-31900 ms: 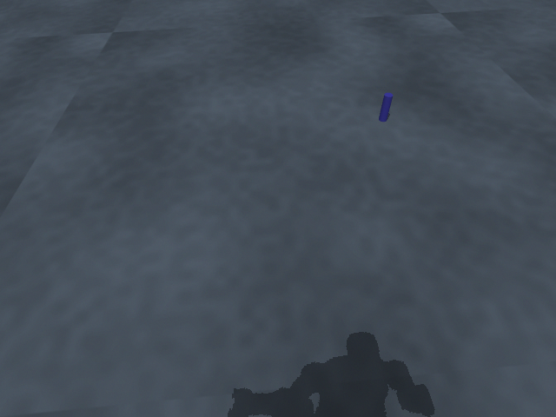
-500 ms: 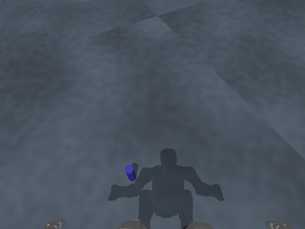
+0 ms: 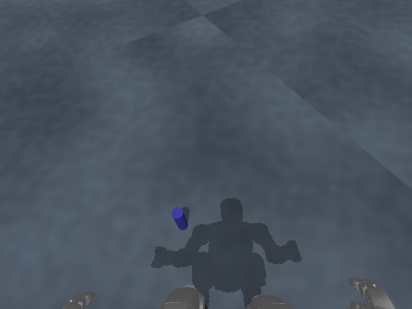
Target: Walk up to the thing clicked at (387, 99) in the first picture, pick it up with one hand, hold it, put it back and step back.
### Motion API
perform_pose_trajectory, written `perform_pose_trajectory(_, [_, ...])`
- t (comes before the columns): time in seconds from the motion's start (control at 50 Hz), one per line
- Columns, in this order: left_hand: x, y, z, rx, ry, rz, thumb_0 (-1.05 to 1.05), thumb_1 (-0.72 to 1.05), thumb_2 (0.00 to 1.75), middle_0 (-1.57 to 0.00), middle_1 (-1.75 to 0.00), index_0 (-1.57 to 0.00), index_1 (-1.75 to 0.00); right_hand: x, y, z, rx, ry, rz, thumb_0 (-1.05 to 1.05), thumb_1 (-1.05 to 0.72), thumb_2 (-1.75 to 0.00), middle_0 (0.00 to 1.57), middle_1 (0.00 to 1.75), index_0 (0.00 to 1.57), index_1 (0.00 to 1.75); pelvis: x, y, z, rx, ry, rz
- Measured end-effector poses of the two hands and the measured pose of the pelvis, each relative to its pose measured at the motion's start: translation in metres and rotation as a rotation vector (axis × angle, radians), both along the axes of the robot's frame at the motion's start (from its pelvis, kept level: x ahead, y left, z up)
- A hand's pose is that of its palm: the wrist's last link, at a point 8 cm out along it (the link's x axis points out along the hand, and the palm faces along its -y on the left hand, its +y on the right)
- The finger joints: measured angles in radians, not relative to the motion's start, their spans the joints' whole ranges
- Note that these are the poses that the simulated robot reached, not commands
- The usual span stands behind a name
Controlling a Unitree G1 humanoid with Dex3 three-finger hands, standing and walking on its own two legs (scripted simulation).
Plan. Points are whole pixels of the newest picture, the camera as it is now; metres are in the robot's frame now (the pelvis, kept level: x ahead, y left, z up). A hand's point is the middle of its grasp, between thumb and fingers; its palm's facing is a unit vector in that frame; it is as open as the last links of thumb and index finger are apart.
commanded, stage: step back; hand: left
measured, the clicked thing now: (180, 219) +0.51 +0.18 -0.67
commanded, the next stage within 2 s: none
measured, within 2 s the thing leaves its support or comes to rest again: neither
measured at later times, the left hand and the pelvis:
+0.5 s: hand out of the picture -0.02 +0.29 -0.14, palm faces +0.04 -0.94 -0.35, open 7.4 cm; pelvis -0.12 +0.02 +0.02, yaw +1 degrees
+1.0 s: hand out of the picture -0.17 +0.26 -0.12, palm faces +0.02 -0.90 -0.44, open 7.4 cm; pelvis -0.28 -0.01 +0.00, yaw +2 degrees
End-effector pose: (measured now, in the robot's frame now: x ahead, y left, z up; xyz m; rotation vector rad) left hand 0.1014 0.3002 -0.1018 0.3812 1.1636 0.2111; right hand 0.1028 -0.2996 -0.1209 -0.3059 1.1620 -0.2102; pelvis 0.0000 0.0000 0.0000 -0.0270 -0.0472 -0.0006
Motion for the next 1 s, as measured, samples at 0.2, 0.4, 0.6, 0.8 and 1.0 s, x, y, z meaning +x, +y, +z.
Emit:
perform_pose_trajectory(0.2, [-0.034,0.011,0.024,0.024,-0.076,0.017,0.01,0.90,0.90,-0.20,-0.30,-0.21,-0.30,-0.040,-0.003,0.013,-0.036,0.034,0.056,0.00,-0.91,-0.89,0.21,0.30,0.21,0.30,-0.042,0.008,0.012,0.047,0.036,0.017])
perform_pose_trajectory(0.4, [-0.092,0.038,-0.004,-0.031,-0.067,0.062,0.00,0.90,0.90,-0.20,-0.30,-0.21,-0.30,-0.103,0.025,0.028,-0.073,0.038,0.099,0.00,-0.91,-0.89,0.21,0.30,0.21,0.30,-0.097,0.026,0.006,0.021,-0.009,0.050])
perform_pose_trajectory(0.6, [-0.183,0.030,-0.005,-0.023,0.038,0.056,0.00,0.90,0.90,-0.20,-0.30,-0.21,-0.30,-0.136,0.009,0.041,-0.089,-0.050,0.094,0.00,-0.90,-0.89,0.21,0.30,0.21,0.30,-0.155,0.012,0.010,0.011,0.022,-0.014])
perform_pose_trajectory(0.8, [-0.266,-0.008,0.012,0.012,0.053,0.040,0.01,0.90,0.90,-0.20,-0.30,-0.21,-0.30,-0.204,-0.025,0.013,-0.028,-0.055,0.027,0.00,-0.91,-0.89,0.21,0.30,0.21,0.30,-0.221,-0.014,0.005,0.047,-0.009,-0.033])
perform_pose_trajectory(1.0, [-0.281,0.002,0.022,0.050,-0.089,0.019,0.01,0.90,0.90,-0.20,-0.30,-0.21,-0.30,-0.302,-0.023,0.007,-0.050,0.073,0.061,0.01,-0.91,-0.89,0.21,0.30,0.21,0.30,-0.284,-0.013,0.004,0.038,0.023,0.037])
